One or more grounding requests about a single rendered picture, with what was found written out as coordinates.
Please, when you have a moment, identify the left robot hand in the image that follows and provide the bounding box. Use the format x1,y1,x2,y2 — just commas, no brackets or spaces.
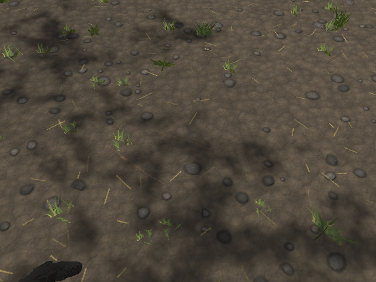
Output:
18,261,82,282

